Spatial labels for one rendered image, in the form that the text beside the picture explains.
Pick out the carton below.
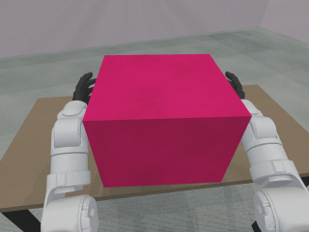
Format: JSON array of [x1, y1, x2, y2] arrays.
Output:
[[82, 54, 252, 188]]

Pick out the left robot forearm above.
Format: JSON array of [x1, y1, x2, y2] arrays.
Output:
[[41, 101, 91, 232]]

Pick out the right robot hand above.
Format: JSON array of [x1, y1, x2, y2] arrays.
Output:
[[225, 72, 245, 100]]

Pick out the table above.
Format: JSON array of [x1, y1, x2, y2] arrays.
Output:
[[0, 84, 309, 232]]

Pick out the robot right upper arm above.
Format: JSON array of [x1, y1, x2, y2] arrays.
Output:
[[253, 186, 309, 232]]

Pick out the robot left upper arm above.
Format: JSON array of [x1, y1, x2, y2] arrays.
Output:
[[42, 194, 99, 232]]

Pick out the right robot forearm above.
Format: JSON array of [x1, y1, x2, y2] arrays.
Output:
[[241, 99, 309, 195]]

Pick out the left robot hand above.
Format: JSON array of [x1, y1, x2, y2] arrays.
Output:
[[72, 72, 97, 105]]

